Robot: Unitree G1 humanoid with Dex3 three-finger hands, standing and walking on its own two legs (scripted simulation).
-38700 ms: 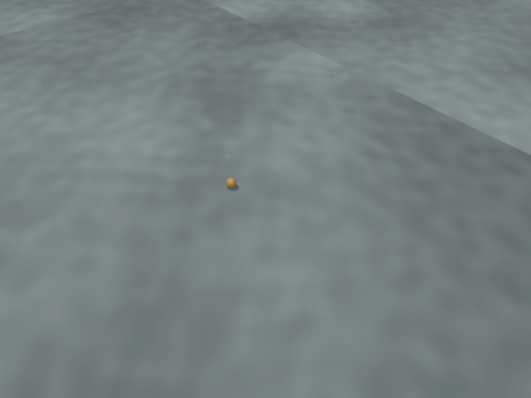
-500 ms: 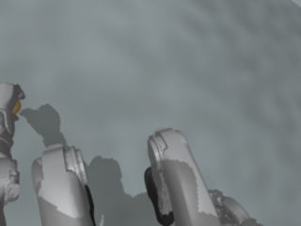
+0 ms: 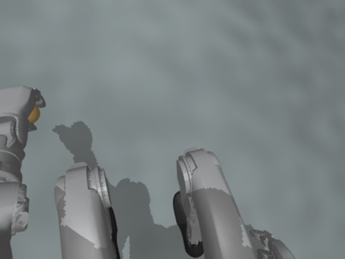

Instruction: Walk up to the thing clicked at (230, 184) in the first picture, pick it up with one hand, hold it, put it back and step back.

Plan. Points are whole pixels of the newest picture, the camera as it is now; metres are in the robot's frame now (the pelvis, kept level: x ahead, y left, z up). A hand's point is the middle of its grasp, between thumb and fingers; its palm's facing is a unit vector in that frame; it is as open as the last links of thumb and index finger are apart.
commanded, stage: lift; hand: left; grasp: from above
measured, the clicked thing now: (26, 112) +0.46 +0.31 -0.17
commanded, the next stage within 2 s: hold in 1.52 s
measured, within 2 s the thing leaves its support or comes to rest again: neither
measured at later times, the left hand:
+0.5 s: hand out of the picture +0.38 +0.31 -0.01, palm faces -0.42 -0.11 -0.90, open 7.4 cm
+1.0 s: hand out of the picture +0.33 +0.30 +0.20, palm faces -0.42 -0.13 -0.90, open 7.4 cm
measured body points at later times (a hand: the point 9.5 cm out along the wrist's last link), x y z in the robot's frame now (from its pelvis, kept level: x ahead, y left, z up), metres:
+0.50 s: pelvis +0.00 +0.00 +0.10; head +0.17 +0.05 +0.51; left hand +0.40 +0.32 +0.04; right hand +0.13 -0.26 -0.03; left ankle +0.09 +0.14 -0.31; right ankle +0.10 -0.12 -0.31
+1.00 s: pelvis +0.03 +0.01 +0.29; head +0.12 +0.04 +0.73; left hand +0.35 +0.31 +0.26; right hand +0.17 -0.23 +0.17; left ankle +0.09 +0.14 -0.31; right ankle +0.09 -0.12 -0.31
